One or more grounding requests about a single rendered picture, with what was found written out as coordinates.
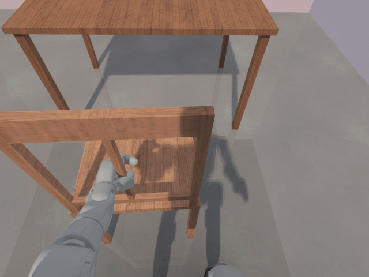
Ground table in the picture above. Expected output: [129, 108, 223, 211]
[1, 0, 279, 130]

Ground robot left forearm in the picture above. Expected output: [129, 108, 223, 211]
[28, 182, 115, 277]

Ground right robot shin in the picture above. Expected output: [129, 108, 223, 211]
[212, 262, 227, 269]

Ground chair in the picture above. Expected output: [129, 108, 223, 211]
[0, 106, 215, 244]

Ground left robot hand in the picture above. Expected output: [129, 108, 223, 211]
[95, 152, 138, 193]

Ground left robot upper arm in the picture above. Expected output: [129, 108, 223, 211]
[32, 244, 97, 277]

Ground right robot thigh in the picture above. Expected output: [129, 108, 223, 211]
[208, 265, 244, 277]

